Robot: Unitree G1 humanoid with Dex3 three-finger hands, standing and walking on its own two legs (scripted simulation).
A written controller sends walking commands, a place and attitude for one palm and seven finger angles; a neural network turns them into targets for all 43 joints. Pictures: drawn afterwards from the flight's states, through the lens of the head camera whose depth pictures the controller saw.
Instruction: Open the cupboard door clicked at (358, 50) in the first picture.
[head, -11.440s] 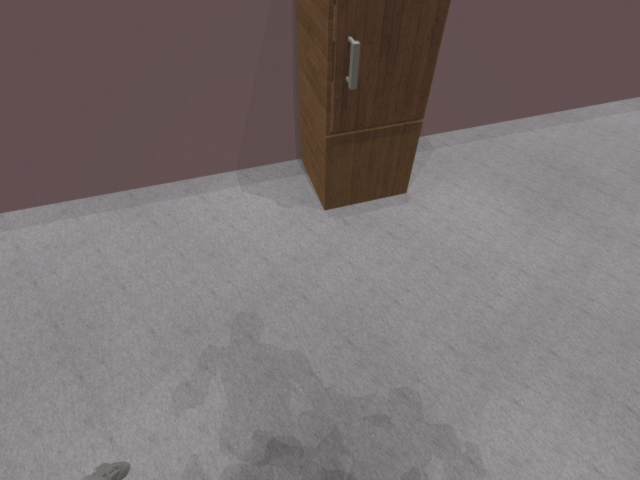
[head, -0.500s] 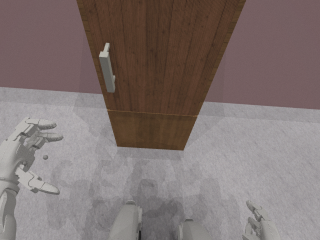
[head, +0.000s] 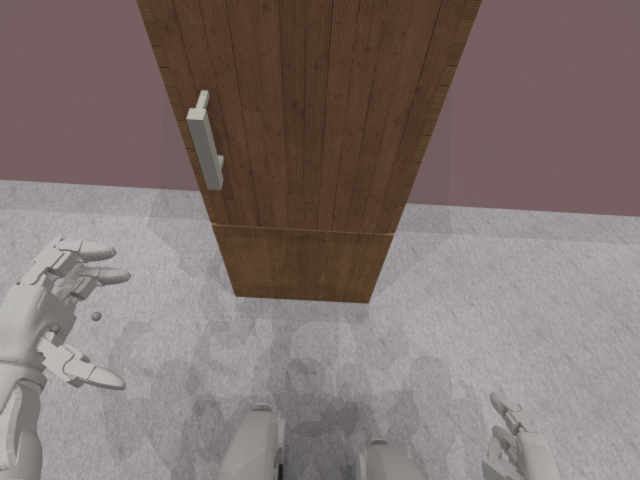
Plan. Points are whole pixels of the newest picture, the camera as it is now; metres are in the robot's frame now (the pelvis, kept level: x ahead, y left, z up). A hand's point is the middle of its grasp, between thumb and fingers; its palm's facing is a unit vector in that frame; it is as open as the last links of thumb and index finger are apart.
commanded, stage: move the hooked fingers beside the handle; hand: left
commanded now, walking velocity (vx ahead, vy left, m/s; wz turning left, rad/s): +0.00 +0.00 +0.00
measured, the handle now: (209, 142) +0.57 +0.21 +0.03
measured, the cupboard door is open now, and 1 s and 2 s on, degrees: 0 0 0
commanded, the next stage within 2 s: none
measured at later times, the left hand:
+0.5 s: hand (119, 260) +0.35 +0.27 +0.04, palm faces +0.02 -1.00 -0.03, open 13.9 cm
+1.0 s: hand (143, 216) +0.42 +0.27 +0.04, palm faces +0.01 -1.00 -0.02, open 14.0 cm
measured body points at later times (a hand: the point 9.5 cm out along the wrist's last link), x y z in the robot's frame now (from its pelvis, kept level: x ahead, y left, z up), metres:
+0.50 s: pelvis +0.00 +0.01 +0.00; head +0.10 +0.03 +0.44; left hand +0.35 +0.33 +0.05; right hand +0.13 -0.26 -0.09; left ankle +0.07 +0.11 -0.63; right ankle -0.01 -0.12 -0.63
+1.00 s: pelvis +0.00 +0.01 -0.01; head +0.12 +0.04 +0.42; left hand +0.42 +0.32 +0.04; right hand +0.08 -0.26 -0.12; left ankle +0.07 +0.11 -0.63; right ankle -0.01 -0.12 -0.63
